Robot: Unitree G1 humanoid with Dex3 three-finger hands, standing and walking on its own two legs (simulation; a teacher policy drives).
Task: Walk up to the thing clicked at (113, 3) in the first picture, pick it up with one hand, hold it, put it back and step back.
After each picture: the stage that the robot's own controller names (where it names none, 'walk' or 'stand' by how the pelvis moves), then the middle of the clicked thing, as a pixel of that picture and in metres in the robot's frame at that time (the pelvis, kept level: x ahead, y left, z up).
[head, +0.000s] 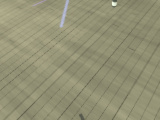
stand; (114, 2) +2.18 -0.43 -0.72
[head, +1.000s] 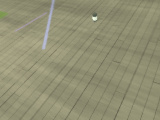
walk; (94, 17) +2.09 +0.04 -0.69
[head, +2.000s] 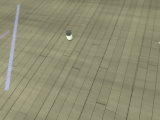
walk; (69, 35) +1.46 +0.32 -0.71
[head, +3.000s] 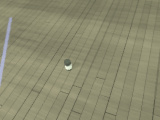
walk; (68, 65) +0.99 +0.27 -0.72
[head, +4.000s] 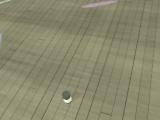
walk; (67, 97) +0.63 +0.25 -0.72
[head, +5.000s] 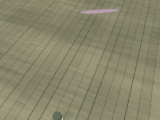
stand; (58, 118) +0.43 +0.23 -0.71
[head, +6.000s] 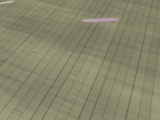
stand; out of the picture +0.41 +0.23 -0.72
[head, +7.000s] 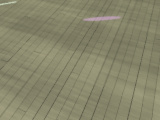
stand; out of the picture +0.41 +0.24 -0.73
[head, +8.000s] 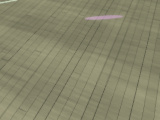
stand; out of the picture +0.39 +0.23 -0.73
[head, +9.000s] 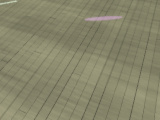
stand; out of the picture +0.39 +0.23 -0.73
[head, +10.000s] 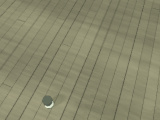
go down; (48, 102) +0.42 +0.25 -0.64
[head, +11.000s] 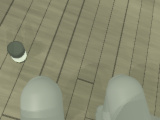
go down; (17, 52) +0.46 +0.29 -0.29
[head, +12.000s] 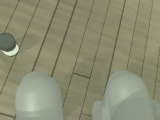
close in; (8, 45) +0.46 +0.30 -0.27
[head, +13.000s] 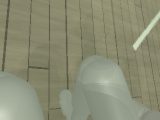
close in; out of the picture +0.43 +0.33 -0.22
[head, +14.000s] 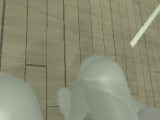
close; out of the picture +0.43 +0.34 -0.22
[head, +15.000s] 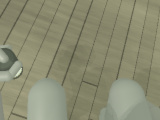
lift; (8, 65) +0.35 +0.28 -0.09
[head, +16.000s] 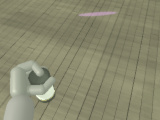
hold; (43, 85) +0.33 +0.17 +0.03
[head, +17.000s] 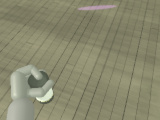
hold; (42, 88) +0.33 +0.18 -0.01
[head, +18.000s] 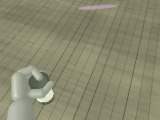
hold; (42, 89) +0.33 +0.18 -0.02
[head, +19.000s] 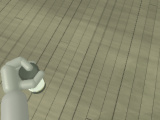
crouch; (33, 79) +0.36 +0.20 -0.06
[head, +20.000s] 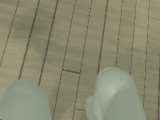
lower; out of the picture +0.49 +0.31 -0.12
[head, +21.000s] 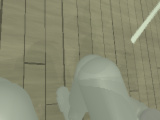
lower; out of the picture +0.42 +0.33 -0.23
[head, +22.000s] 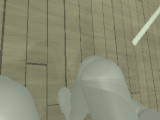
lower; out of the picture +0.42 +0.34 -0.22
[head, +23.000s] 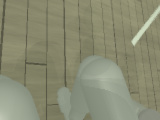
lower; out of the picture +0.42 +0.34 -0.23
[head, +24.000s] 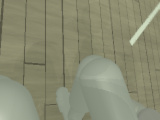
lower; out of the picture +0.42 +0.34 -0.23
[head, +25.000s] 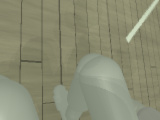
open; out of the picture +0.41 +0.33 -0.23
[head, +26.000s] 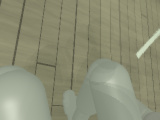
stand; out of the picture +0.41 +0.31 -0.24
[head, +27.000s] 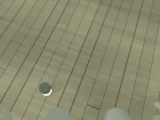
stand; (46, 89) +0.42 +0.24 -0.54
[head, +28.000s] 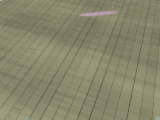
stand; out of the picture +0.38 +0.22 -0.66
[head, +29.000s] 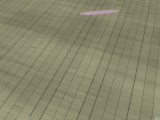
stand; out of the picture +0.39 +0.22 -0.67
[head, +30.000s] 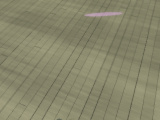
stand; out of the picture +0.39 +0.22 -0.70
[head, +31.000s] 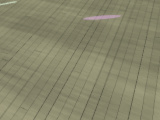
stand; out of the picture +0.39 +0.23 -0.72
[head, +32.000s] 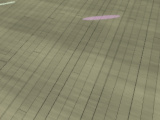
stand; out of the picture +0.37 +0.23 -0.73
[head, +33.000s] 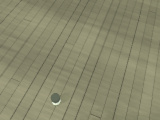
walk; (55, 99) +0.46 +0.17 -0.70
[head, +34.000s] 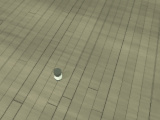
walk; (57, 74) +0.72 +0.21 -0.71
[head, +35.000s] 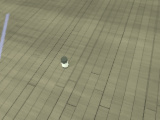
stand; (64, 62) +1.03 +0.29 -0.70
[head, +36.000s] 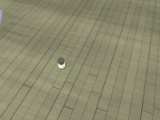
stand; (61, 63) +0.99 +0.24 -0.72
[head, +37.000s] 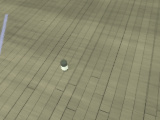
stand; (64, 65) +1.00 +0.25 -0.72
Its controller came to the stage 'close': yes
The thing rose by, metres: 0.69
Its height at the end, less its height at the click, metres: +0.00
